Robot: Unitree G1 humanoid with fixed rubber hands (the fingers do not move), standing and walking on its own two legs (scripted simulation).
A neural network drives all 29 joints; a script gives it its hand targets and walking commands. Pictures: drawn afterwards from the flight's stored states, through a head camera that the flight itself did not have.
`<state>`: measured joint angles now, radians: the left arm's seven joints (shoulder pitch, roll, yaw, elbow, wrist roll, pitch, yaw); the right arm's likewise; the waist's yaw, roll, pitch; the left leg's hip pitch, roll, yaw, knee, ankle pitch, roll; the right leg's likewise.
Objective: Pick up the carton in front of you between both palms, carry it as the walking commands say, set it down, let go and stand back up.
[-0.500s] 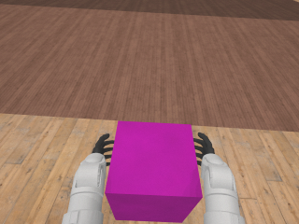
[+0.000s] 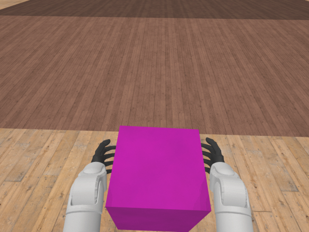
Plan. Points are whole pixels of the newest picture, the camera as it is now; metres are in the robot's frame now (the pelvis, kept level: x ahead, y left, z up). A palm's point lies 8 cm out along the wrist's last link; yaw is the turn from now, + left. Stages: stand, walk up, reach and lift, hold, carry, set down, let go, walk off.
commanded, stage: carry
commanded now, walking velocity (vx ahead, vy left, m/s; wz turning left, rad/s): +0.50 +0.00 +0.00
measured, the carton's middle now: (156, 182) +0.29 +0.01 -0.01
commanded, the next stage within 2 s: none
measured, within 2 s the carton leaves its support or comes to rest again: neither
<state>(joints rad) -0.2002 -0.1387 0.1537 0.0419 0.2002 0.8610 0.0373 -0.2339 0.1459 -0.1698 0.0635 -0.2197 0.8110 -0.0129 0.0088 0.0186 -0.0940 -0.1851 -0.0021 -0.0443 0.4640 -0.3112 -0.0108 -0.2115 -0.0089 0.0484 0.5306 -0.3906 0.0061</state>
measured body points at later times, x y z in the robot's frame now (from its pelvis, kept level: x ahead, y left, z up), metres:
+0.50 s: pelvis +0.23 -0.05 -0.01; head +0.22 -0.06 +0.44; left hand +0.47 +0.10 +0.06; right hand +0.47 -0.21 +0.06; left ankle +0.09 +0.08 -0.69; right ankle +0.19 -0.11 -0.74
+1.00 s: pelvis +0.56 -0.01 +0.00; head +0.55 -0.02 +0.45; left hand +0.81 +0.12 +0.06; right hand +0.79 -0.19 +0.06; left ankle +0.61 +0.03 -0.74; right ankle +0.47 -0.12 -0.65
